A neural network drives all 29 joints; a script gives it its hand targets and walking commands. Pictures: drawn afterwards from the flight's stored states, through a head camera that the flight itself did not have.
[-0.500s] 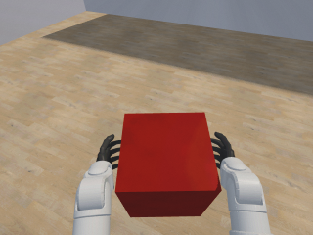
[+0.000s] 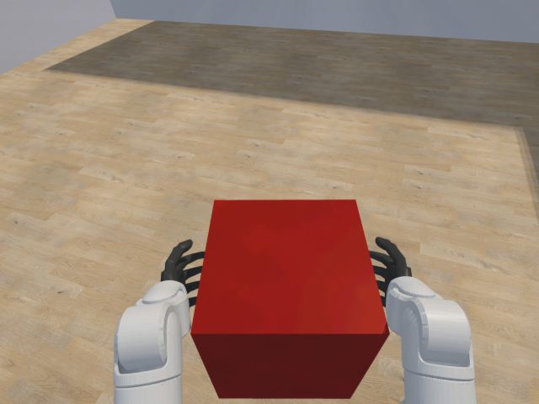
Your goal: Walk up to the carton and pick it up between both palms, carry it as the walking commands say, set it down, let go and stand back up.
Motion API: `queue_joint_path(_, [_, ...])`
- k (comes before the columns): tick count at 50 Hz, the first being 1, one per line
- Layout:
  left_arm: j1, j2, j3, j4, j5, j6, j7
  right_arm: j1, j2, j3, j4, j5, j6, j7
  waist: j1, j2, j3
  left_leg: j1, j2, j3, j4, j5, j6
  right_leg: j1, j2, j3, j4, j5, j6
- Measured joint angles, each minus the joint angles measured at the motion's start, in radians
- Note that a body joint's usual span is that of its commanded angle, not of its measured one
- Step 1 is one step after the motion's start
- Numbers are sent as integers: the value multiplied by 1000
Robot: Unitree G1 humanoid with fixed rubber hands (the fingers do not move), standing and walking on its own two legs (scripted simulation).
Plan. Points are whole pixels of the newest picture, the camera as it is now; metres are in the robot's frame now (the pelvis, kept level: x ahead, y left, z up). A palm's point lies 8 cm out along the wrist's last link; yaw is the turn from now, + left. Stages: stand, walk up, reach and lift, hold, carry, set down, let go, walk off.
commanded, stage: carry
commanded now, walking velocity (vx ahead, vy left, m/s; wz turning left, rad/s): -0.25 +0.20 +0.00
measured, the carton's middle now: (284, 302) +0.28 -0.01 +0.01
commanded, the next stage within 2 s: none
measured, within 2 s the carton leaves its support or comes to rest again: neither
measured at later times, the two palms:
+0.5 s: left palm out of the picture +0.10 +0.29 +0.08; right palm out of the picture +0.11 -0.01 +0.08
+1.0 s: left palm out of the picture -0.09 +0.44 +0.06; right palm out of the picture -0.07 +0.14 +0.08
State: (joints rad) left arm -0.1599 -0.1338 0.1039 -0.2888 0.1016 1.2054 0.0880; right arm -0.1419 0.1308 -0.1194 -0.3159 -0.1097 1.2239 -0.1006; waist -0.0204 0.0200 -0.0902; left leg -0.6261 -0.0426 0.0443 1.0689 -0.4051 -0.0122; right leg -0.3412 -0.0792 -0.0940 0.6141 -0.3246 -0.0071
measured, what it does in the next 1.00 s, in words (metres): walks backwards: left foot, then right foot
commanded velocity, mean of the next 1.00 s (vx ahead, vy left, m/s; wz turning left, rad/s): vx -0.25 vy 0.20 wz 0.00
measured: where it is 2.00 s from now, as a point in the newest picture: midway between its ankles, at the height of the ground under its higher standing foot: outside the picture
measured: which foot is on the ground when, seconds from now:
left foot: up 0.00-0.22, down 0.24-0.54, up 0.56-0.90, down 0.92-1.00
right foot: down 0.00-0.24, up 0.26-0.52, down 0.54-0.92, up 0.94-1.00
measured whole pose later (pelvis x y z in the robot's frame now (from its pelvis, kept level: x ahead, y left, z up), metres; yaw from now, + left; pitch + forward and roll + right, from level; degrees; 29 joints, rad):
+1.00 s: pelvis -0.34 +0.27 +0.00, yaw +0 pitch +2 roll +0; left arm -0.14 -0.13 0.14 -0.33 0.12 1.21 0.07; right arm -0.16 0.13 -0.08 -0.26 -0.10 1.19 -0.10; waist 0.02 -0.05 -0.04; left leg -0.35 0.05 0.03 0.60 -0.28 -0.02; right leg -0.62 -0.12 -0.02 0.99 -0.51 0.05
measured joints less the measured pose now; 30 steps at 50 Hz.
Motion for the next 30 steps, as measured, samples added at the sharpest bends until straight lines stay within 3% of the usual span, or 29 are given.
queue_joint_path(3, [-11,-2,15,-25,2,-2,-2,-29,3,1,-3,7,-4,-9,-12,-7,20,9,26,-60,75,5,-49,-22,-31,18,-26,49,20])
queue_joint_path(6, [-30,-5,24,-47,6,-9,-7,-51,6,-6,-19,11,-15,-10,-13,-26,31,74,59,-69,-34,-47,-71,-58,-68,34,-35,88,43])
queue_joint_path(9, [-41,-7,22,-55,14,-12,-10,-60,8,-16,-22,20,-25,-10,-8,-49,33,176,73,-50,-235,-55,-69,-94,-104,47,-40,124,74])
queue_joint_path(12, [-44,-6,23,-55,21,-8,-11,-64,9,-18,-11,24,-30,-9,-3,-68,30,299,75,-10,-506,89,-53,-142,-130,62,-6,145,107])
queue_joint_path(13, [-39,-4,31,-50,20,-11,-12,-60,10,-9,6,22,-41,-8,1,-83,33,282,66,-4,-499,128,-40,-169,-134,72,36,82,103])
queue_joint_path(15, [-9,-1,41,-50,16,-5,-12,-50,8,16,36,16,-42,-8,19,-78,43,250,80,-1,-459,127,-14,-231,-83,80,251,-159,75])
queue_joint_path(16, [3,1,40,-51,14,0,-10,-43,7,23,41,13,-38,-7,30,-71,48,243,89,-2,-458,129,-5,-254,-50,78,370,-212,59])
queue_joint_path(19, [15,3,24,-62,0,5,4,-31,5,20,24,8,-29,2,57,-61,60,227,94,2,-485,168,13,-259,8,31,552,-201,41])
queue_joint_path(23, [0,1,22,-84,-13,-9,14,-38,7,11,-9,6,-40,11,64,-42,52,179,76,28,-492,218,44,-152,48,-30,403,-194,22])
queue_joint_path(27, [-13,-1,26,-68,-18,-18,11,-34,5,15,-17,-7,-44,11,50,-7,25,120,49,70,-460,245,67,24,60,-44,24,-63,-4])
queue_joint_path(30, [0,0,3,-17,-8,-24,2,8,0,11,-9,-9,-38,9,21,11,29,46,22,41,-248,14,26,-6,29,-33,37,-25,-31])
